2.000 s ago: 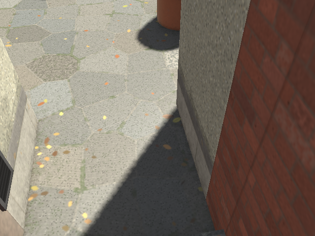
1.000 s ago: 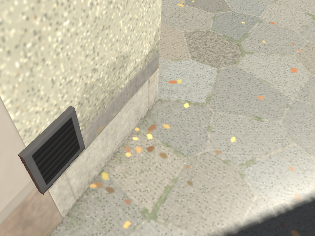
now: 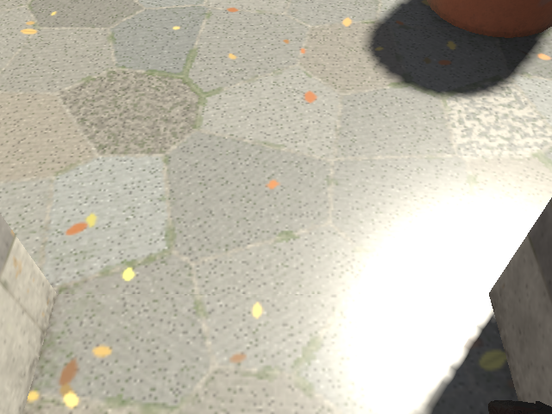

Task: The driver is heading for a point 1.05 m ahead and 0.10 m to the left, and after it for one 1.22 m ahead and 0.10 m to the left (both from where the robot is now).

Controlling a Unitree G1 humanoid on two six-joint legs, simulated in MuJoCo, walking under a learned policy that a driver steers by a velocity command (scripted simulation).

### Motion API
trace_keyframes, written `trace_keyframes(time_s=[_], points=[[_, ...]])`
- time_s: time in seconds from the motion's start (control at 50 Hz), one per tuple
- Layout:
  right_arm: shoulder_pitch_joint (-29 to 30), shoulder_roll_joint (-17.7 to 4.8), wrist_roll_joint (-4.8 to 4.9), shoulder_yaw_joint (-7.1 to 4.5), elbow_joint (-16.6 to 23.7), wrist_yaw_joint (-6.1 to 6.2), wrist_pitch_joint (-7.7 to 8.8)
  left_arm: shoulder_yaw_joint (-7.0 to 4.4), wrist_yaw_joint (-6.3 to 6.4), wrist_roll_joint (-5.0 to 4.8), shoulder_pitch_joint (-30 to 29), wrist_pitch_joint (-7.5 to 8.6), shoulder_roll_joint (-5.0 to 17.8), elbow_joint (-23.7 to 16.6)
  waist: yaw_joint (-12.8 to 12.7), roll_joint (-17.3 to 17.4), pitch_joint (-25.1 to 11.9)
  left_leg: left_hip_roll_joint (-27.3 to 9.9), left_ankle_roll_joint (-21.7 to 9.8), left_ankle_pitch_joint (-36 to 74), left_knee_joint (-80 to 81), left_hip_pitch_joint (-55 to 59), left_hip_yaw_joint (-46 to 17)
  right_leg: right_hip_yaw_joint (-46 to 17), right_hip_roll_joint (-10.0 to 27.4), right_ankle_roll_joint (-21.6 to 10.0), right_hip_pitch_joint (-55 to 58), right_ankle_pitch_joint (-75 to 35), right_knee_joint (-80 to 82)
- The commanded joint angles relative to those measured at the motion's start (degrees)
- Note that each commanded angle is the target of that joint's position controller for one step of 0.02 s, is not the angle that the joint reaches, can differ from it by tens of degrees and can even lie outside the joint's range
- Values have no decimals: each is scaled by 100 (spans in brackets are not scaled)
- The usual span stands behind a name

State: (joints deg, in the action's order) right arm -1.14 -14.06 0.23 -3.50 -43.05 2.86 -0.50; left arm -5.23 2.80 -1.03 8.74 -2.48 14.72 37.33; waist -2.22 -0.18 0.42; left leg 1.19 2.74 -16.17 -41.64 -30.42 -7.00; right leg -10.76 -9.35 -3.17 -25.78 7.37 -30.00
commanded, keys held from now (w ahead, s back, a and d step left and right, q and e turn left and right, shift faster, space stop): e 0.06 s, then w+e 0.02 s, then w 0.92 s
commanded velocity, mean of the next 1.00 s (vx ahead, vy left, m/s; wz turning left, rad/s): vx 0.36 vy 0.00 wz -0.18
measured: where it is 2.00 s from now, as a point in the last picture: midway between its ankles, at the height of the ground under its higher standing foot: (320, 254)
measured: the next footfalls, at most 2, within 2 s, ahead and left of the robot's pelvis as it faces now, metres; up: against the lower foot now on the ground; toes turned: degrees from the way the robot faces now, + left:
left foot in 0.06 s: +0.09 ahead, +0.13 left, +0.00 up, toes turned -8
right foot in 0.44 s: +0.12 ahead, -0.14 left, +0.00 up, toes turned -9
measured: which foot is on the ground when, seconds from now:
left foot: up 0.00-0.04, down 0.06-0.44, up 0.46-0.86, down 0.88-1.00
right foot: down 0.00-0.06, up 0.08-0.42, down 0.44-0.88, up 0.90-1.00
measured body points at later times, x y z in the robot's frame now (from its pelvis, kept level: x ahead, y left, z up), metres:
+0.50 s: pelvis +0.11 -0.03 +0.00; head +0.13 -0.04 +0.45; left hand +0.32 +0.20 -0.09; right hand +0.12 -0.31 -0.12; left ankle +0.05 +0.13 -0.69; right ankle +0.09 -0.13 -0.73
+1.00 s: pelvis +0.36 +0.00 +0.00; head +0.40 +0.00 +0.45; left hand +0.45 +0.27 -0.13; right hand +0.49 -0.28 -0.10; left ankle +0.44 +0.06 -0.73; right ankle +0.20 -0.14 -0.63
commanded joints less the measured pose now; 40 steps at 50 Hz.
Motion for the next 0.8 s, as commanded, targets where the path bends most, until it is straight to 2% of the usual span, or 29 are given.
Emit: trace_keyframes(time_s=[0.02, 0.04, 0.06, 0.08, 0.1, 0.12, 0.14, 0.16, 0.18, 0.24, 0.26, 0.28, 0.3, 0.36, 0.38, 0.4, 0.42, 0.44, 0.46, 0.48, 0.5, 0.52, 0.54, 0.58, 0.62, 0.66, 0.68, 0.74, 0.8], points=[[-170, -499, -41, -159, 266, -87, 141, -210, 24, 21, -139, 9, 792, -471, 260, -824, -838, 137, -73, 84, 758, 898, 192, -1887, 1399, -717, 714, 102, 809], [-431, -540, -50, -190, 189, -120, 166, -196, 18, 0, -182, 5, 752, -514, 419, -822, -832, 56, -168, 420, 1389, 1394, 221, -1841, 1262, -588, 608, -84, 616], [-732, -778, -96, -286, 90, -136, 199, -145, 41, 18, -87, 7, 560, -537, 468, -549, -938, -492, -378, 768, 1784, 2161, -75, -1564, 983, -316, 160, 510, 149], [-812, -1338, -214, -433, 62, -108, 167, -110, 0, -62, 57, 24, 390, -711, 216, 1120, -963, -1629, -1179, 985, 2158, 2914, -1388, -421, 127, 55, -1125, 2172, -996], [-758, -1155, -281, -422, 172, -109, 208, -185, -48, -24, 42, 143, 699, -725, 334, 1837, -1006, -2409, -1895, 606, 2653, 2887, -2702, -63, 42, 297, -1757, 2663, -2344], [-467, -889, -198, -359, 329, -81, 252, -299, -106, 6, 59, 209, 1052, -602, 259, 1248, -897, -2335, -1867, 55, 2609, 2720, -2414, -183, 357, 358, -1813, 2160, -3071], [-288, -742, -80, -322, 378, -48, 248, -295, -116, -17, 113, 194, 1028, -456, 192, 969, -680, -1888, -1573, -438, 2614, 2501, -1818, 36, 509, 429, -1727, 1760, -3297], [-284, -664, 22, -288, 350, -24, 242, -250, -128, 32, 208, 175, 871, -377, 184, 871, -539, -1637, -1384, -656, 2631, 2522, -1557, 152, 565, 483, -1809, 1504, -3428], [-440, -659, 43, -269, 301, -15, 243, -197, -173, 53, 218, 181, 692, -329, 240, 788, -412, -1543, -1356, -657, 2705, 2478, -1380, 244, 619, 515, -1821, 1327, -3469], [-865, -797, -12, -290, 183, -114, 289, -91, -277, -12, -106, 325, 499, -288, 472, 784, -222, -1186, -1315, -526, 2873, 2353, -731, 800, 762, 542, -1323, 1079, -2476], [-937, -866, 43, -313, 132, -136, 332, -59, -286, -22, -309, 381, 444, -339, 541, 768, -152, -1175, -1295, -432, 2897, 2326, -610, 898, 819, 532, -1120, 983, -1951], [-1059, -947, 62, -328, 80, -175, 368, 15, -331, -12, -533, 426, 277, -412, 625, 856, -130, -1209, -1363, -308, 2905, 2270, -564, 980, 884, 509, -872, 892, -1492], [-1130, -1023, 65, -341, 46, -206, 393, 38, -362, -32, -609, 466, 255, -433, 644, 934, -101, -1264, -1400, -229, 2904, 2230, -539, 1073, 909, 467, -609, 980, -1090], [-1336, -1193, 131, -362, 34, -333, 433, 9, -400, -106, -499, 559, 471, -396, 608, 1036, -2, -1443, -1499, -439, 2832, 2052, -636, 1322, 876, 292, 160, 1022, -228], [-1354, -1164, 99, -353, 9, -373, 434, -1, -449, -57, -310, 590, 484, -276, 479, 1066, -58, -1351, -1463, -544, 2674, 1904, -501, 1415, 831, 211, 636, 877, 140], [-1386, -1110, 120, -332, -1, -403, 435, -35, -453, -33, -52, 601, 527, -152, 346, 906, -110, -1262, -1373, -529, 2495, 1645, -426, 1489, 754, 138, 1228, 675, 360], [-1351, -1015, 117, -282, -13, -455, 471, -67, -407, -9, 373, 576, 601, 9, 122, 727, -212, -1143, -1214, -345, 2148, 1186, -278, 1313, 843, 55, 2072, 645, 385], [-1108, -556, 34, -139, 64, -475, 540, -162, -342, -21, 1251, 574, 933, 300, -198, 220, -584, -734, -807, -251, 968, 555, 288, 497, 1511, -195, 3098, 427, 488], [-1091, -330, 18, -75, 378, -448, 667, -302, -336, 145, 1694, 581, 1625, 307, -202, -1294, -845, -80, -376, -862, -1008, -824, 970, -1651, 2785, -975, 3897, 466, 980], [-915, -724, 140, -164, 445, -402, 766, -303, -388, 163, 2059, 655, 1524, 439, -446, -1407, -744, -31, -293, -1856, -2227, -1695, 490, -2770, 3313, -1682, 3833, 690, 1459], [-942, -950, 217, -226, 455, -401, 787, -184, -391, 134, 1748, 719, 1199, 446, -277, -1102, -339, -309, -357, -1556, -2703, -2131, 315, -2262, 3158, -1599, 3736, 740, 1451], [-926, -859, 139, -192, 443, -390, 776, -115, -381, 133, 1554, 756, 1015, 441, -182, -843, -183, -484, -409, -1044, -2793, -2221, 337, -1692, 2880, -1407, 3551, 862, 1500], [-774, -820, 55, -192, 458, -373, 763, -98, -379, 140, 1328, 772, 992, 459, -99, -550, 27, -596, -482, -550, -2559, -2232, 277, -1415, 2756, -1242, 3281, 691, 1655], [-715, -747, -27, -197, 478, -398, 714, -20, -344, 148, 1064, 765, 847, 464, 90, -466, 133, -707, -441, 45, -2037, -1865, 296, -784, 2556, -1059, 2843, -512, 1873], [-717, -545, -60, -157, 511, -399, 663, -37, -318, 86, 1119, 791, 896, 555, 143, -598, 103, -607, -282, 495, -1492, -1633, 524, -223, 2383, -1015, 2648, -1242, 1984], [-412, -381, -71, -90, 607, -407, 630, -33, -299, 53, 1157, 794, 908, 654, 81, -610, 194, -476, -208, 1122, -690, -1206, 699, 270, 2160, -870, 2260, -1413, 2041], [-217, -253, -12, -38, 669, -433, 629, -28, -266, -2, 1210, 802, 889, 712, 37, -693, 255, -364, -233, 1432, -158, -985, 779, 411, 2083, -812, 2099, -1240, 2051], [166, -272, 11, -21, 809, -522, 633, -75, -247, -41, 1423, 830, 1103, 872, -55, -773, 368, -145, -322, 1951, 546, -312, 848, 506, 2179, -718, 1798, -914, 2072], [273, -459, -5, -67, 940, -573, 641, -136, -250, -103, 1391, 839, 1253, 997, 69, -765, 424, -127, -581, 1638, 900, -181, 746, 500, 2466, -593, 2177, -1268, 1825]])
